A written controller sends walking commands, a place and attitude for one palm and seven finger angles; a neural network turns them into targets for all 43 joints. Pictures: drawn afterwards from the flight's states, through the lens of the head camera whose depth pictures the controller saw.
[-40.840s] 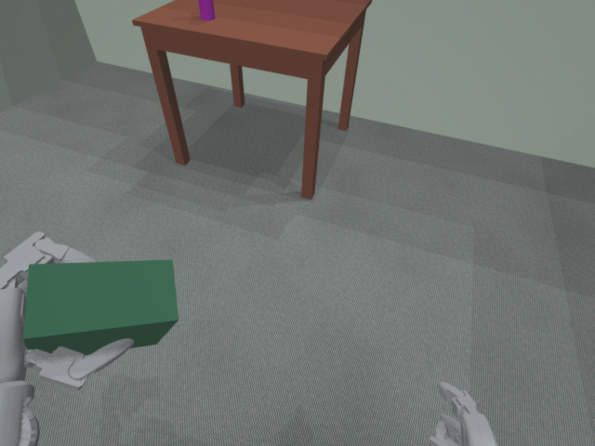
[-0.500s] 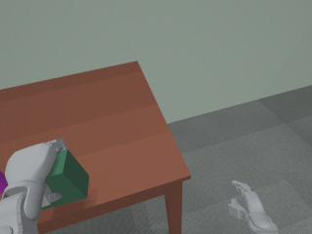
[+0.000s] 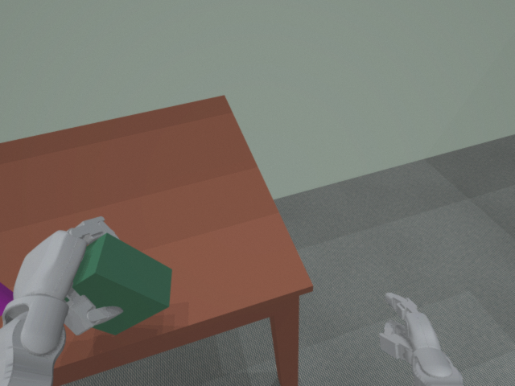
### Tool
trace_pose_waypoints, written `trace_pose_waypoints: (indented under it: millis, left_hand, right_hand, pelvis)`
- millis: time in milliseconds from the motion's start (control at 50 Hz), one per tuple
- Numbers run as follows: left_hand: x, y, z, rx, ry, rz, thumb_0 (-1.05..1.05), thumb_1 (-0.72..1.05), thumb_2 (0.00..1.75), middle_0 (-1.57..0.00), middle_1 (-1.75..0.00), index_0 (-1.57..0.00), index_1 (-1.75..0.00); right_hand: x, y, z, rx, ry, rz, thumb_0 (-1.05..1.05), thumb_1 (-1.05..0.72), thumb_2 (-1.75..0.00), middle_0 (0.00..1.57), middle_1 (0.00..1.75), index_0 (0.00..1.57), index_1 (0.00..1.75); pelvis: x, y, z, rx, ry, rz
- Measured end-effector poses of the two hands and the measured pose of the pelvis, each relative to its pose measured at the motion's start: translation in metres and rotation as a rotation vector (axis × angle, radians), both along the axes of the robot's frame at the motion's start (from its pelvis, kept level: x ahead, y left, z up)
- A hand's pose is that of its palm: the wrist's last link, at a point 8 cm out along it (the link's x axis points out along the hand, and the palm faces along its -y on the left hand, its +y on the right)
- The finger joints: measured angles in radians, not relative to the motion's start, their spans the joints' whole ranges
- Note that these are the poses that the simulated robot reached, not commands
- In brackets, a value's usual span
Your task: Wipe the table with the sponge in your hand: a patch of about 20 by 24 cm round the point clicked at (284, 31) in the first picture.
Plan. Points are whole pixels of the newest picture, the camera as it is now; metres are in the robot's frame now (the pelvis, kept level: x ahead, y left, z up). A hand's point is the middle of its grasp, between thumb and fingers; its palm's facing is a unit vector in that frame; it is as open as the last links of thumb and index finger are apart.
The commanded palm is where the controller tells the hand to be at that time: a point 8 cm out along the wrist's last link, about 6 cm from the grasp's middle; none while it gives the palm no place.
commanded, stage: step back with the hand held close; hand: left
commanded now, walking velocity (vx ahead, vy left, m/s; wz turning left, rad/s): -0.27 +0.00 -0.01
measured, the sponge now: (122, 292) +0.21 +0.24 +0.08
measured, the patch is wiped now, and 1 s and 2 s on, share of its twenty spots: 1.00 1.00 1.00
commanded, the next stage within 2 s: stop stepping back and stand still in 1.36 s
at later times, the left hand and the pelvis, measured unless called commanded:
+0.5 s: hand (59, 291) +0.17 +0.28 +0.15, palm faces +0.31 -0.84 -0.44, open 10.2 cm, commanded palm +0.12 +0.31 +0.18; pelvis -0.04 +0.04 -0.02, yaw -1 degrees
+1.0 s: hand (8, 354) +0.09 +0.27 +0.16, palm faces +0.37 -0.85 -0.36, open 10.2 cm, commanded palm +0.05 +0.31 +0.18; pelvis -0.12 +0.04 -0.02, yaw -1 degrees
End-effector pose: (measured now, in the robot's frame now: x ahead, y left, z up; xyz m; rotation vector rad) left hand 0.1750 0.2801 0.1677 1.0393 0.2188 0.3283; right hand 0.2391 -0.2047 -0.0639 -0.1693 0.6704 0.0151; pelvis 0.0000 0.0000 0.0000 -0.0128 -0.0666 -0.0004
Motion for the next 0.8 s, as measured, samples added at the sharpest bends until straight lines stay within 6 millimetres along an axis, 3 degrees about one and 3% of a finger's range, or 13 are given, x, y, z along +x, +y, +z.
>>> trace_pose_waypoints:
  millis: [60, 120, 220, 380, 460, 640, 800]
  left_hand:
    - [0.004, 0.0, -0.007, -0.351, -0.165, -0.071, -0.02, -0.52, 1.05, -0.69, -1.32, -0.74, -1.32]
    - [0.003, -0.006, -0.007, -0.492, -0.29, -0.134, -0.02, -0.52, 1.05, -0.69, -1.32, -0.74, -1.32]
    - [-0.002, -0.008, -0.001, -0.544, -0.391, -0.218, -0.02, -0.52, 1.05, -0.69, -1.32, -0.74, -1.32]
    - [-0.018, 0.025, -0.004, -0.496, -0.41, -0.226, -0.02, -0.52, 1.04, -0.69, -1.32, -0.74, -1.32]
    - [-0.035, 0.033, -0.005, -0.486, -0.424, -0.221, -0.02, -0.52, 1.04, -0.69, -1.32, -0.74, -1.32]
    - [-0.069, 0.038, -0.001, -0.514, -0.507, -0.204, -0.02, -0.52, 1.05, -0.69, -1.32, -0.74, -1.32]
    - [-0.094, 0.038, -0.004, -0.511, -0.527, -0.232, -0.02, -0.52, 1.05, -0.69, -1.32, -0.74, -1.32]
  right_hand:
    - [-0.015, -0.003, 0.002, -0.014, -0.012, -0.018, 0.01, -0.91, -0.9, 0.2, 0.3, 0.2, 0.3]
    - [-0.039, -0.011, -0.002, -0.056, 0.037, -0.063, 0.01, -0.91, -0.9, 0.21, 0.3, 0.2, 0.3]
    - [-0.083, -0.03, -0.018, -0.117, 0.145, -0.167, 0.01, -0.91, -0.9, 0.21, 0.3, 0.2, 0.3]
    - [-0.14, -0.029, -0.029, -0.141, 0.21, -0.262, 0.01, -0.91, -0.9, 0.2, 0.3, 0.2, 0.3]
    - [-0.149, -0.014, -0.027, -0.139, 0.167, -0.239, 0.02, -0.91, -0.9, 0.2, 0.3, 0.2, 0.3]
    - [-0.144, 0.017, -0.024, -0.086, 0.061, -0.146, 0.01, -0.91, -0.9, 0.21, 0.3, 0.2, 0.3]
    - [-0.15, 0.023, -0.012, -0.113, -0.005, -0.123, 0.01, -0.9, -0.9, 0.21, 0.3, 0.2, 0.3]
  pelvis:
    - [-0.001, -0.002, -0.001, -0.008, 0.04, 0.008]
    - [-0.001, -0.002, -0.003, -0.007, 0.067, 0.002]
    - [-0.005, 0.007, -0.009, -0.014, 0.095, 0.003]
    - [-0.024, 0.026, -0.015, -0.024, 0.108, -0.002]
    - [-0.037, 0.035, -0.017, -0.018, 0.104, -0.013]
    - [-0.066, 0.039, -0.019, -0.038, 0.095, -0.011]
    - [-0.089, 0.042, -0.023, -0.046, 0.085, 0.001]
